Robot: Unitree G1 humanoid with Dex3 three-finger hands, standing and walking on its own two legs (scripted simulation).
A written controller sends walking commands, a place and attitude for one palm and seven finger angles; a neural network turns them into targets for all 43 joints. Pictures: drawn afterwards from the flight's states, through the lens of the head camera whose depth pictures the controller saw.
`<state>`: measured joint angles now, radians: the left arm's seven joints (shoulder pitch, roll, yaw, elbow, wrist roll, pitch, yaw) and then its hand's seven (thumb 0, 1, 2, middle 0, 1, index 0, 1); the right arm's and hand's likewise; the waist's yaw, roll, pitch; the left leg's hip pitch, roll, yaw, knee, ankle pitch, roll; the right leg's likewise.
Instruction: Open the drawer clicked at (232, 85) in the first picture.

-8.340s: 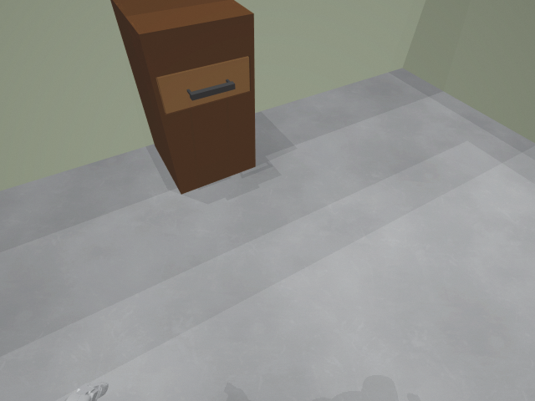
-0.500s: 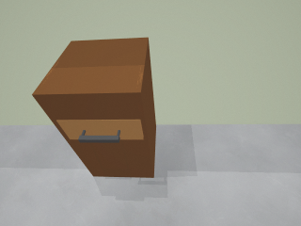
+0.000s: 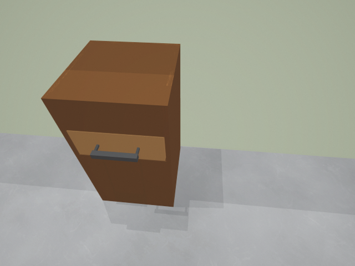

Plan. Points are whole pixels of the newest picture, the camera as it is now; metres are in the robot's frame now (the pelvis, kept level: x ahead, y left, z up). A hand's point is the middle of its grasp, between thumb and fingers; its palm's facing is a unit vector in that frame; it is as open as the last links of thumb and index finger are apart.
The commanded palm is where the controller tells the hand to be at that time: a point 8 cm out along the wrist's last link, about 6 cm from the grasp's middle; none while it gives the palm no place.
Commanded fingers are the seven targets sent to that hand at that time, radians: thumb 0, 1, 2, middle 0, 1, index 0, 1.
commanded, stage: look again from close up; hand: left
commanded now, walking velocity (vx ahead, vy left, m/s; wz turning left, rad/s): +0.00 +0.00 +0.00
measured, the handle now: (116, 152) +0.57 +0.30 -0.22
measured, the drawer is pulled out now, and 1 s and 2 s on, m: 0.00 0.00 0.00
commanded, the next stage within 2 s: shuffle to correct the standing spot in 0.50 s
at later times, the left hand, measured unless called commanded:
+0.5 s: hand out of the picture -0.04 +0.22 -0.18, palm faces +0.05 -0.98 -0.18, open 7.4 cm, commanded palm none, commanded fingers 0.00 0.90 0.90 -0.20 -0.30 -0.20 -0.30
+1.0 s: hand out of the picture -0.05 +0.23 -0.19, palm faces +0.11 -0.99 -0.12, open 7.4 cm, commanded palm none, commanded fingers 0.00 0.90 0.90 -0.20 -0.30 -0.20 -0.30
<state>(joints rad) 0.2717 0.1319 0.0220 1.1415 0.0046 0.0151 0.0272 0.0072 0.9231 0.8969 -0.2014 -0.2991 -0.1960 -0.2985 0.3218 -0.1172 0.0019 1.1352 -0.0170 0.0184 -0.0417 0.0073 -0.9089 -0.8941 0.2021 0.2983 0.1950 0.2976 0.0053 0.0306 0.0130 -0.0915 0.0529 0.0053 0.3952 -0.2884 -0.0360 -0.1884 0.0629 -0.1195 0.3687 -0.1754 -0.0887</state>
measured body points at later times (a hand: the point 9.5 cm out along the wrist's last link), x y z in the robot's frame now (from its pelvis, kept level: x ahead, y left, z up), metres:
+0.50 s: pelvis -0.03 +0.06 -0.01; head -0.05 +0.05 +0.44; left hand -0.04 +0.27 -0.16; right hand -0.06 -0.14 -0.17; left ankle -0.04 +0.14 -0.74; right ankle +0.02 -0.06 -0.74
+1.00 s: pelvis +0.01 +0.09 -0.01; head +0.00 +0.11 +0.44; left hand -0.05 +0.29 -0.18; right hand -0.03 -0.13 -0.16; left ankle -0.03 +0.14 -0.74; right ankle +0.02 -0.05 -0.73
